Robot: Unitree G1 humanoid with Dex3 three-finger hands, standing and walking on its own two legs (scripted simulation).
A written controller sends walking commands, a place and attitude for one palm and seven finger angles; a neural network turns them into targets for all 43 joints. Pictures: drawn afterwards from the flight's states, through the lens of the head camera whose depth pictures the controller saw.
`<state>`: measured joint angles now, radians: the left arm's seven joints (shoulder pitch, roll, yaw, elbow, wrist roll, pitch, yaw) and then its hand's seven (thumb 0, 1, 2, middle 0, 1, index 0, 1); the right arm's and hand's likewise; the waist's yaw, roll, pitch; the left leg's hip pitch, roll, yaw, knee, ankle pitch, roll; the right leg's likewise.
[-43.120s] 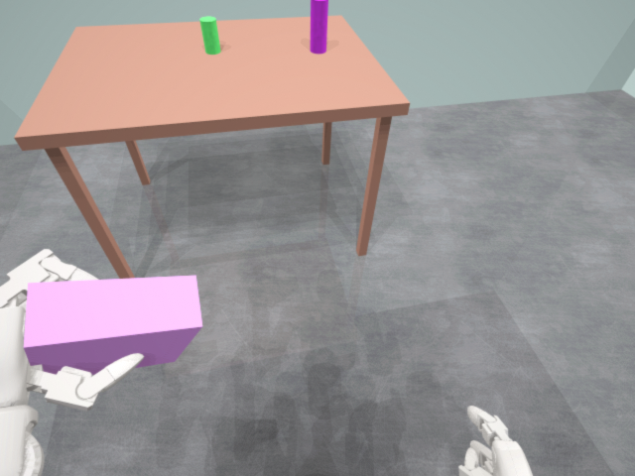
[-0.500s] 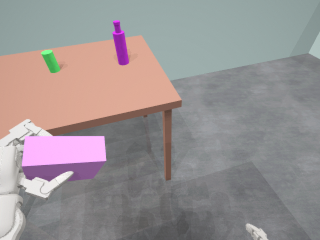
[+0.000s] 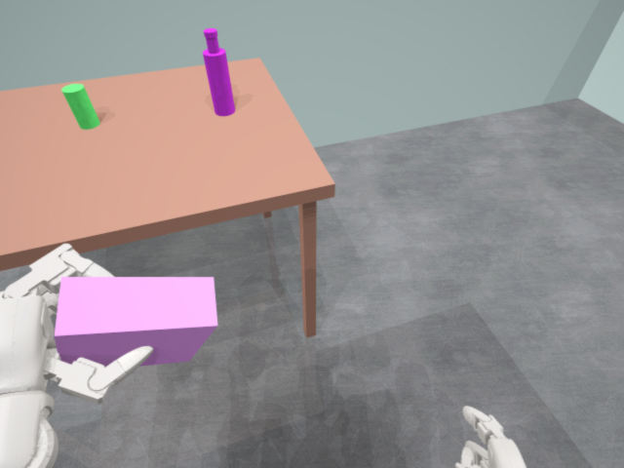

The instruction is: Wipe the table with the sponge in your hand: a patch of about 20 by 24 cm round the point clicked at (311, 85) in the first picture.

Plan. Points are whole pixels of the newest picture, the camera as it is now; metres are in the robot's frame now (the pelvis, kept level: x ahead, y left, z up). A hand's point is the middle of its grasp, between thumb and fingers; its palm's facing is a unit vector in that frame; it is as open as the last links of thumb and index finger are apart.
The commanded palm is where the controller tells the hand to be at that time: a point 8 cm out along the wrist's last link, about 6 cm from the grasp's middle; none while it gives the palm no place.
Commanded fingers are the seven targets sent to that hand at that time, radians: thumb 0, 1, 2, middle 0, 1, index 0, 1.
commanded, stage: stop stepping back and stand still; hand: left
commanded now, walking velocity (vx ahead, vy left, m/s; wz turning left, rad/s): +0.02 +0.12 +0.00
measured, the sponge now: (159, 325) +0.23 +0.18 +0.13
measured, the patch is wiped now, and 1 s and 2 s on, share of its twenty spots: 1.00 1.00 1.00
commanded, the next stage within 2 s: stand and wait in 0.08 s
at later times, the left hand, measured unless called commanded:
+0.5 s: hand (109, 284) +0.25 +0.23 +0.16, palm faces +0.33 -0.87 -0.37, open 9.5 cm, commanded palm +0.20 +0.28 +0.19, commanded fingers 0.00 0.10 1.30 -1.20 -1.60 -1.20 -1.60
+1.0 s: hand (101, 284) +0.25 +0.24 +0.16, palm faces +0.35 -0.86 -0.37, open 9.5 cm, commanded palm +0.20 +0.28 +0.19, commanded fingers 0.00 0.10 1.30 -1.20 -1.60 -1.20 -1.60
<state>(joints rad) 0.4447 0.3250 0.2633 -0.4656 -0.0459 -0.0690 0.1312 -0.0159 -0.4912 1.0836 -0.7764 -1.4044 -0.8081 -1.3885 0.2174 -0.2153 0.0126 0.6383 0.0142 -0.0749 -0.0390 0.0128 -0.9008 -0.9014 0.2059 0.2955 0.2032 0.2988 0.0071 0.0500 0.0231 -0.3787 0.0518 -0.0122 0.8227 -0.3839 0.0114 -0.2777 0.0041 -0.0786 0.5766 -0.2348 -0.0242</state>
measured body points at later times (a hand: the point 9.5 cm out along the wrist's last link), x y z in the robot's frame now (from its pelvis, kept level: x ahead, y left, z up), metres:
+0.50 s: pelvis +0.04 +0.00 +0.01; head +0.04 +0.00 +0.46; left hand +0.23 +0.28 +0.18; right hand +0.22 -0.23 -0.06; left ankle +0.05 +0.13 -0.73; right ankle +0.04 -0.11 -0.73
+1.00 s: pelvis +0.04 +0.01 +0.02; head +0.03 +0.00 +0.47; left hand +0.23 +0.28 +0.19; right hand +0.20 -0.23 -0.06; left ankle +0.05 +0.13 -0.73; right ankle +0.04 -0.11 -0.73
